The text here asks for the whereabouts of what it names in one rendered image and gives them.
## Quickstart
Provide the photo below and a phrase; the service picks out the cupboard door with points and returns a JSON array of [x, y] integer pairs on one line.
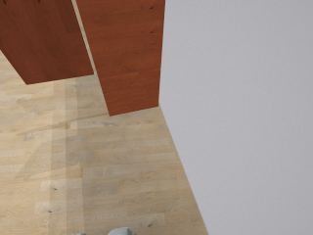
[[42, 40]]

